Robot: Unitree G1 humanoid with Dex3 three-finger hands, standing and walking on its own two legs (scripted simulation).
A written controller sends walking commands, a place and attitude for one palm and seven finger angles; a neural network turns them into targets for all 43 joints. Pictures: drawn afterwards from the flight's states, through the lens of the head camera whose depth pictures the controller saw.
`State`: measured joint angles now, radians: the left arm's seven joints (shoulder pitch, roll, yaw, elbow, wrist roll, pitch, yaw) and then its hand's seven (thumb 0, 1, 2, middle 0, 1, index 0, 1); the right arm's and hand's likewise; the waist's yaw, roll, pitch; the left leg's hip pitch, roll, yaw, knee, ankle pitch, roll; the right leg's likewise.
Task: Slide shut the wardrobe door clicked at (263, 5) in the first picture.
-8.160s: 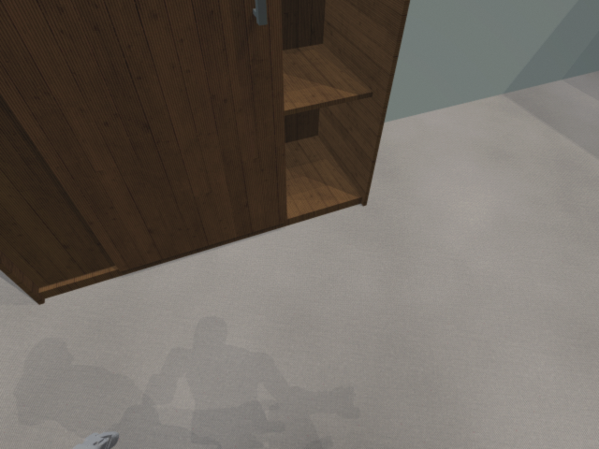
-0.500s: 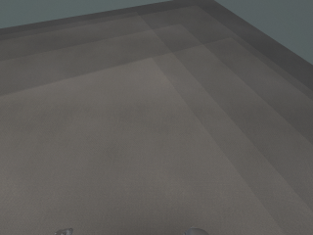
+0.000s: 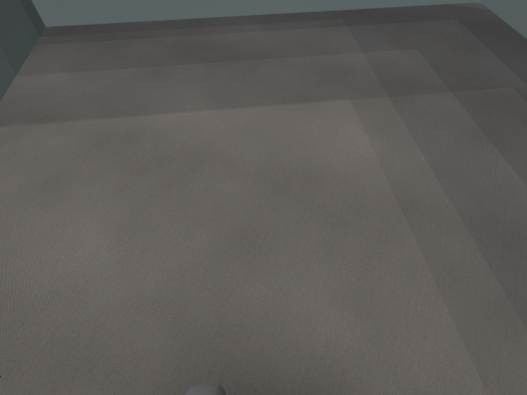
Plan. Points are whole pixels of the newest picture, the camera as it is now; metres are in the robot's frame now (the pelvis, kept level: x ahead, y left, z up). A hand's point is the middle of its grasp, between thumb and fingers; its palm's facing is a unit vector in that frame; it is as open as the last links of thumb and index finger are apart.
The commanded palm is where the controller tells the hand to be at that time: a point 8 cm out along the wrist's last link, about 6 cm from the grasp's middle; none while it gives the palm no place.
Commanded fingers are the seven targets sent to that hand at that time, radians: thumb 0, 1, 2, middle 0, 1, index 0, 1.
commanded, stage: turn to face it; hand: left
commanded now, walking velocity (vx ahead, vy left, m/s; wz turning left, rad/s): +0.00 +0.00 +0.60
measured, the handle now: out of the picture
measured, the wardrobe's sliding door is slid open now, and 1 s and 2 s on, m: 0.38 0.38 0.38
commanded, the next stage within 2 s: none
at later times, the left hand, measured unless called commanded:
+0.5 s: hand out of the picture +0.08 +0.25 -0.15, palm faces +0.28 -0.92 -0.25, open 7.4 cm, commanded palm none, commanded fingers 0.00 0.90 0.90 -0.20 -0.30 -0.20 -0.30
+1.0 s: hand out of the picture -0.08 +0.20 -0.17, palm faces +0.59 -0.76 -0.28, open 7.4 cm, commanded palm none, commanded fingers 0.00 0.90 0.90 -0.20 -0.30 -0.20 -0.30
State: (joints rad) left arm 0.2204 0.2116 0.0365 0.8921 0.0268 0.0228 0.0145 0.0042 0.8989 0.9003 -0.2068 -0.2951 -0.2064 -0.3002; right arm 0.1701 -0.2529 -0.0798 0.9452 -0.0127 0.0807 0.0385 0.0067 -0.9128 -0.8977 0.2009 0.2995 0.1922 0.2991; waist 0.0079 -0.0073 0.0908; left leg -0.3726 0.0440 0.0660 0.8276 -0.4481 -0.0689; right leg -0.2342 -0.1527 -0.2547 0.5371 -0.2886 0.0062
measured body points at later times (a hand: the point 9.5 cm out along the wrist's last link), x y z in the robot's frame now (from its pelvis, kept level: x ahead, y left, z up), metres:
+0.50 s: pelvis +0.01 +0.01 +0.00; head +0.05 +0.03 +0.45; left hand +0.07 +0.30 -0.13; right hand +0.14 -0.22 -0.14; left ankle -0.01 +0.12 -0.74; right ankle +0.05 -0.12 -0.71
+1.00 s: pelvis +0.01 +0.00 +0.00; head +0.05 +0.03 +0.44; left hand -0.11 +0.24 -0.15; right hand +0.25 -0.16 -0.14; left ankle -0.06 +0.10 -0.72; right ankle +0.05 -0.11 -0.74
